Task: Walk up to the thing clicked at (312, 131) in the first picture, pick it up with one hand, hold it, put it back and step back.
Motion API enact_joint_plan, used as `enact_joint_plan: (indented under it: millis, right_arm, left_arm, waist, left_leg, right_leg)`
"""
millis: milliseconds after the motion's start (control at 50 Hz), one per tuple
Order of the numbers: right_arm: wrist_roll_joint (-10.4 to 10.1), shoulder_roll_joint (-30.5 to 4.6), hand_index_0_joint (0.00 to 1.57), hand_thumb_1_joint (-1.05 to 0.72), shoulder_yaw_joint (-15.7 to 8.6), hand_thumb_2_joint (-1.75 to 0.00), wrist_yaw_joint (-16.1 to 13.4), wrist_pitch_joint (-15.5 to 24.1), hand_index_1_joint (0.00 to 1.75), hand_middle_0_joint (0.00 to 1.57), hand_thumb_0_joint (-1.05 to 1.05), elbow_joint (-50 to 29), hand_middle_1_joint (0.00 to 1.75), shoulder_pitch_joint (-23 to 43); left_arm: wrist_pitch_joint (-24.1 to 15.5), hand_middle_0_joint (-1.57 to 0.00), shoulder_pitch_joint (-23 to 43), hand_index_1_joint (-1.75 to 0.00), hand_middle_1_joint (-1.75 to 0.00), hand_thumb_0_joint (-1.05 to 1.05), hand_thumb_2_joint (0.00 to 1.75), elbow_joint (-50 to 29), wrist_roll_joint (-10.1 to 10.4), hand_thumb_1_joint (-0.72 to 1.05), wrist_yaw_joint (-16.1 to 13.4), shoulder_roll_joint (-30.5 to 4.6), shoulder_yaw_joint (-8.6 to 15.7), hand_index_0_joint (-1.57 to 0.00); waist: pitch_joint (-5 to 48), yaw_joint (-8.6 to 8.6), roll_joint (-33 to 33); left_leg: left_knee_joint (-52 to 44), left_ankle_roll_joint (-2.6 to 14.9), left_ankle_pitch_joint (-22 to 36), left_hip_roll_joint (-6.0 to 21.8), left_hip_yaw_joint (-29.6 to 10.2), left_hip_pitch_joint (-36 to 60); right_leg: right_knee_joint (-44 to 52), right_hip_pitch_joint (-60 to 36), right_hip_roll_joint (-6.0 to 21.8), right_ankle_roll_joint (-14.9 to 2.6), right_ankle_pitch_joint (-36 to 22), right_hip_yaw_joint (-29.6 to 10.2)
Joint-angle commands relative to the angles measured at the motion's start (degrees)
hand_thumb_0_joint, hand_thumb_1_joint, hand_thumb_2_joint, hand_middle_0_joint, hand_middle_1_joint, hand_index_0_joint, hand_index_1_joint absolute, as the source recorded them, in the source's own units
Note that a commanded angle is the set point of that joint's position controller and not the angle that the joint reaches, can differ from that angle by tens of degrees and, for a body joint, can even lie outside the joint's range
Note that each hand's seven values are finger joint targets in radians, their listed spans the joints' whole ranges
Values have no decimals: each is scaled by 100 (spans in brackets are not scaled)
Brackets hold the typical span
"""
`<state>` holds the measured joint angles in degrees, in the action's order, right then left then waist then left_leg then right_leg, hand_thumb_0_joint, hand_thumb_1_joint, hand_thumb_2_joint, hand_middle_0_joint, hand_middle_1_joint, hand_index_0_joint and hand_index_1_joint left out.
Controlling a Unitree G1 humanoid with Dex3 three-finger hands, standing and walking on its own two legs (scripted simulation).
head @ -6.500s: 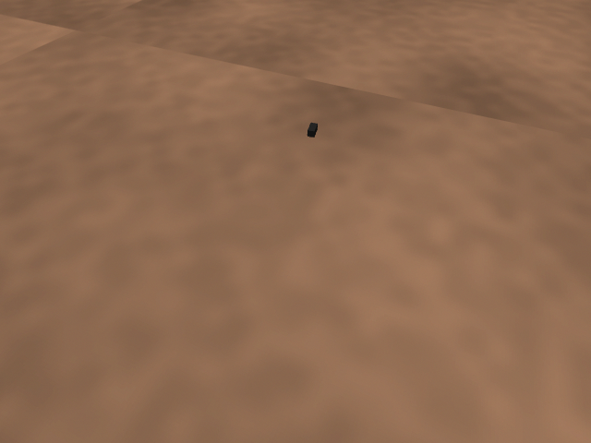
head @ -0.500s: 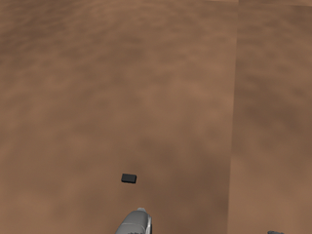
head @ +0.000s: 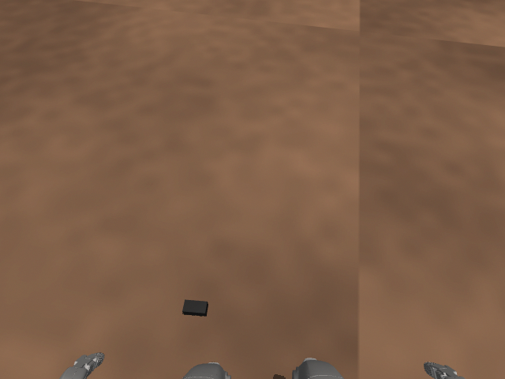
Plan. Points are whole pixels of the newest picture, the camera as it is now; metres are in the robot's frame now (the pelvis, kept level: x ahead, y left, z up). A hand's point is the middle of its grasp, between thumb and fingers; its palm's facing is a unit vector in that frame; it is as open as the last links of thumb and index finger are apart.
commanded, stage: walk up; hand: left
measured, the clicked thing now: (195, 308) +0.43 +0.23 -0.72
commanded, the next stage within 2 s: stand in 1.50 s
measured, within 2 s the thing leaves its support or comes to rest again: neither
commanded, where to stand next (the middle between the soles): +0.04 +0.01 m, yaw -1 degrees
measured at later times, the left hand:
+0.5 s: hand out of the picture +0.07 +0.25 -0.13, palm faces -0.01 -0.94 -0.33, open 7.4 cm
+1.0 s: hand out of the picture +0.10 +0.24 -0.12, palm faces -0.02 -0.94 -0.33, open 7.4 cm
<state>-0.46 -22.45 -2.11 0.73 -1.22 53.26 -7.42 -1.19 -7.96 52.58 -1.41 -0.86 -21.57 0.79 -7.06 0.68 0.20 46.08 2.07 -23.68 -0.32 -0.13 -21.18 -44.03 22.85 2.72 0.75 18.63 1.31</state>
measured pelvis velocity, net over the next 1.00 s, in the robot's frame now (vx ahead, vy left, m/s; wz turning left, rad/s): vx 0.02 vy -0.01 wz -0.01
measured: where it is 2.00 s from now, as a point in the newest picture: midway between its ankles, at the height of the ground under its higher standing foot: outside the picture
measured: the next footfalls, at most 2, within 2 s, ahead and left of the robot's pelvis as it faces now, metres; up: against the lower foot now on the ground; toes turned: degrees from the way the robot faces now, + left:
none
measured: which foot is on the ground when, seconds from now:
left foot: down 0.00-1.00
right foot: down 0.00-1.00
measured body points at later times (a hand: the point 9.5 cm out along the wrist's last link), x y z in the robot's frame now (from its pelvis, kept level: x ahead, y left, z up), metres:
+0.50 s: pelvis +0.01 +0.00 +0.03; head +0.02 +0.00 +0.48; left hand +0.07 +0.30 -0.10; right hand +0.11 -0.30 -0.09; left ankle +0.02 +0.12 -0.71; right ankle +0.05 -0.14 -0.71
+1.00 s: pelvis +0.02 -0.01 +0.04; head +0.04 -0.01 +0.49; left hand +0.10 +0.29 -0.10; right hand +0.09 -0.31 -0.10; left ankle +0.02 +0.12 -0.71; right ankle +0.05 -0.14 -0.71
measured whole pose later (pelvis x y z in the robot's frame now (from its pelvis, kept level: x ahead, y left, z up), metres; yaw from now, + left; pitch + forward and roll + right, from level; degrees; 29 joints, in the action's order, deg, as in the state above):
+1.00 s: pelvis +0.02 -0.01 +0.04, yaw +0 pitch -2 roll +0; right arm 0.4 -19.9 -0.5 0.9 0.1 67.8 -4.1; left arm -0.7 -3.8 67.5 -0.8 0.8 -19.7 1.1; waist -4.1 0.0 -0.1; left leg 18.9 -0.8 -9.7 0.9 0.1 -7.4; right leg -18.2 9.9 0.9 0.6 6.6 0.6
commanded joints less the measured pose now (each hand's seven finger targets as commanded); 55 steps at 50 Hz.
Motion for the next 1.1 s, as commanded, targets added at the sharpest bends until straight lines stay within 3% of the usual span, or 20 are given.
enact_joint_plan:
  millis: [0,20,40,60,80,100,140,220,340,480,560,640,900,1080]
  right_arm:
    - [95,-1175,20,-90,-278,-90,-79,254,30,20,0,-69,30,-170]
    - [114,-1282,20,-90,-246,-90,-100,309,30,20,0,-105,30,126]
    - [119,-1537,20,-90,-277,-90,-88,312,30,20,0,-76,30,294]
    - [130,-1498,20,-90,-269,-90,-83,314,30,20,0,-38,30,430]
    - [123,-1377,20,-90,-215,-90,-87,318,30,20,0,21,30,450]
    - [115,-1292,20,-90,-177,-90,-83,330,30,20,0,59,30,460]
    - [101,-1194,20,-90,-116,-90,-75,345,30,20,0,209,30,373]
    - [106,-1148,20,-90,-65,-90,-62,326,30,20,0,424,30,451]
    - [52,-1065,20,-90,-38,-90,-67,320,30,20,0,683,30,576]
    - [7,-1002,20,-90,-53,-90,-67,293,30,20,0,898,30,610]
    - [17,-988,20,-90,-43,-90,-62,263,30,20,0,944,30,713]
    - [32,-967,20,-90,-56,-90,-54,241,30,20,0,973,30,846]
    - [78,-949,20,-90,-62,-90,-56,260,30,20,0,1077,30,727]
    - [58,-970,20,-90,-54,-90,-95,299,30,20,0,1066,30,581]
  left_arm:
    - [-72,-20,267,-30,-30,0,90,-328,94,90,-47,-1213,308,-20]
    - [-34,-20,146,-30,-30,0,90,-239,115,90,-13,-1127,285,-20]
    - [12,-20,101,-30,-30,0,90,-104,112,90,-13,-1233,324,-20]
    - [11,-20,144,-30,-30,0,90,11,92,90,3,-1249,331,-20]
    - [-7,-20,212,-30,-30,0,90,71,89,90,23,-1230,330,-20]
    - [-28,-20,230,-30,-30,0,90,110,105,90,52,-1223,320,-20]
    - [-64,-20,293,-30,-30,0,90,182,149,90,71,-1207,277,-20]
    - [-58,-20,441,-30,-30,0,90,444,178,90,88,-1159,200,-20]
    - [-71,-20,501,-30,-30,0,90,799,188,90,102,-1144,141,-20]
    - [-129,-20,566,-30,-30,0,90,1046,165,90,82,-1111,118,-20]
    - [-127,-20,618,-30,-30,0,90,1107,159,90,78,-1073,130,-20]
    - [-107,-20,608,-30,-30,0,90,1178,137,90,77,-1064,148,-20]
    - [-66,-20,696,-30,-30,0,90,1150,100,90,89,-1067,232,-20]
    - [-40,-20,654,-30,-30,0,90,1109,135,90,79,-987,240,-20]
  waist:
    - [888,-50,13]
    - [856,-222,69]
    - [682,-258,190]
    - [548,-261,184]
    - [529,-277,111]
    - [637,-268,137]
    - [875,-205,260]
    - [846,-194,416]
    - [618,-159,167]
    - [1028,-49,-51]
    - [1026,-59,-102]
    - [841,-87,-83]
    - [820,-95,-45]
    - [1161,-86,15]
  left_leg:
    - [-1875,257,745,791,-1366,638]
    - [-2138,452,504,1185,-1892,401]
    - [-2227,633,-80,1358,-2064,-216]
    - [-2336,585,-389,1319,-2029,-575]
    - [-2377,424,-416,1137,-1687,-663]
    - [-2335,261,-263,921,-1314,-496]
    - [-2225,107,114,708,-1059,-78]
    - [-2556,70,-33,738,-1065,196]
    - [-2795,-12,578,702,-892,540]
    - [-2704,-47,1750,675,-549,1441]
    - [-2848,-81,1757,694,-515,1455]
    - [-2943,-95,1573,696,-502,1496]
    - [-3160,-127,1286,691,-505,1282]
    - [-3073,-133,2185,791,-470,1471]
  right_leg:
    - [621,-40,393,-356,-424,-712]
    - [507,-158,36,-233,60,-440]
    - [500,-550,-69,-247,589,-358]
    - [547,-914,-23,-272,514,-383]
    - [894,-1119,39,-300,301,-455]
    - [1151,-1208,124,-353,52,-518]
    - [1415,-1195,265,-402,-281,-738]
    - [1757,-1193,273,-328,-147,-687]
    - [2320,-1233,375,-243,-572,-693]
    - [2629,-1264,560,-179,-1386,-696]
    - [2770,-1390,585,-120,-1400,-691]
    - [2943,-1205,573,-98,-997,-705]
    - [3025,-1463,520,-113,-689,-731]
    - [2733,-1847,521,-120,-1814,-588]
